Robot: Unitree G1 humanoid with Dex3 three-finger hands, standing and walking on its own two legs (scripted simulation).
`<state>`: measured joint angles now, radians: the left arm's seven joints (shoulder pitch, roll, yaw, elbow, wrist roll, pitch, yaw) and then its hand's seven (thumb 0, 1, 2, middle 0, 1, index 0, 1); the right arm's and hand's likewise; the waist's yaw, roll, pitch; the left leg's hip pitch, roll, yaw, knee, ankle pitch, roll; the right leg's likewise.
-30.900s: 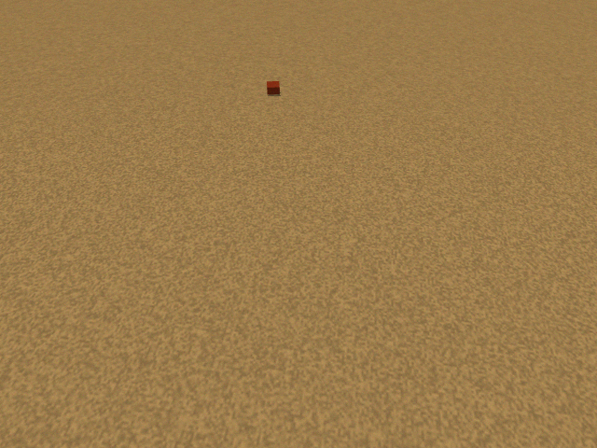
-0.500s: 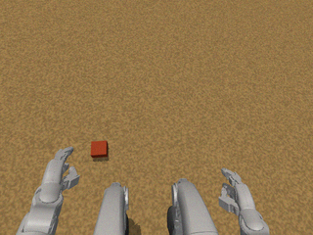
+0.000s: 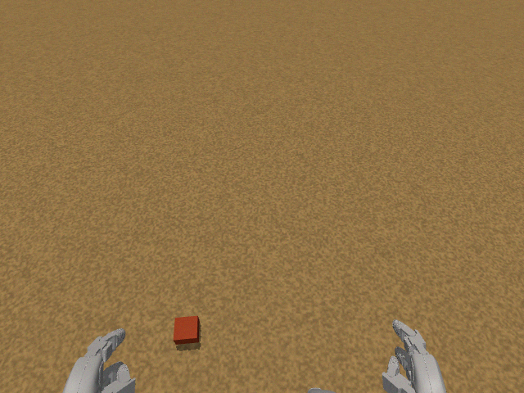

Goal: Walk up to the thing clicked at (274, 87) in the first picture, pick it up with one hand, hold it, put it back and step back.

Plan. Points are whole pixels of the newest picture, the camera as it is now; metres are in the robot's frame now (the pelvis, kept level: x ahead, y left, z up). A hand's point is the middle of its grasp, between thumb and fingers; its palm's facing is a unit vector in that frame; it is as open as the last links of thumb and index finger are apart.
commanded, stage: home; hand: left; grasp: from above
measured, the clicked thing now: (186, 330) +0.46 +0.23 -0.69
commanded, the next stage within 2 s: stand in 2.00 s
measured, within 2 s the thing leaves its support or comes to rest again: neither
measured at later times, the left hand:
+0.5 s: hand (133, 385) +0.17 +0.18 -0.04, palm faces +0.06 -0.98 -0.21, open 7.4 cm
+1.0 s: hand (132, 388) +0.16 +0.18 -0.04, palm faces +0.06 -0.98 -0.20, open 7.4 cm
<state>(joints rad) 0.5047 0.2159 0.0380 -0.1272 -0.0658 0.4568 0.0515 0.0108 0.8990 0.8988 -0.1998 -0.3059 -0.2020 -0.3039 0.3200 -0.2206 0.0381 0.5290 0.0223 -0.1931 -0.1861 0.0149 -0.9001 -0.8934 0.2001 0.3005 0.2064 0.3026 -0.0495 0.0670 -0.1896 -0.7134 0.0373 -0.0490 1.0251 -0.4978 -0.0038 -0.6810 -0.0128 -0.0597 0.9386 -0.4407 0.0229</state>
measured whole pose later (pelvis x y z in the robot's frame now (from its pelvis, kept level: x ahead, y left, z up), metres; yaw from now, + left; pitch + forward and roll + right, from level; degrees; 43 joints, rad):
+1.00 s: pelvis +0.00 +0.00 +0.00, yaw +0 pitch +9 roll -3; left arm 0.48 0.22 0.03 -0.11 -0.05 0.46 0.02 0.01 0.90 0.90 -0.20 -0.30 -0.20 -0.30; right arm 0.29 -0.22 0.04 0.56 0.01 -0.25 -0.18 0.02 -0.90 -0.89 0.20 0.30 0.21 0.30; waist -0.03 0.05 -0.16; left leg -0.67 0.04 -0.05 1.01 -0.50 0.00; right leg -0.64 -0.01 -0.06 0.92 -0.44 0.02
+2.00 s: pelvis +0.01 +0.00 +0.00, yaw +0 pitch +10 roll -3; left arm 0.50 0.22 0.03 -0.12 -0.05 0.45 0.02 0.01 0.90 0.90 -0.20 -0.30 -0.20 -0.30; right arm 0.29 -0.21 0.03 0.55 0.01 -0.23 -0.18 0.02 -0.90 -0.89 0.20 0.30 0.21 0.30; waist -0.03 0.05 -0.17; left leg -0.67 0.03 -0.05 1.02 -0.52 0.00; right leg -0.64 -0.01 -0.06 0.94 -0.46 0.02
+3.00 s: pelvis +0.00 -0.01 +0.07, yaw +0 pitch -4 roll +0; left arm 0.17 0.29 0.03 1.13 0.03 0.01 0.03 0.01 0.90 0.90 -0.20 -0.30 -0.20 -0.30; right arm 0.15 -0.30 -0.03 1.11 -0.03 0.00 -0.01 0.01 -0.90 -0.89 0.20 0.30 0.21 0.30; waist 0.02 0.03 0.06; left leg -0.12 0.00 -0.01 0.39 -0.20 0.00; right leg -0.13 -0.04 -0.03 0.39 -0.19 0.03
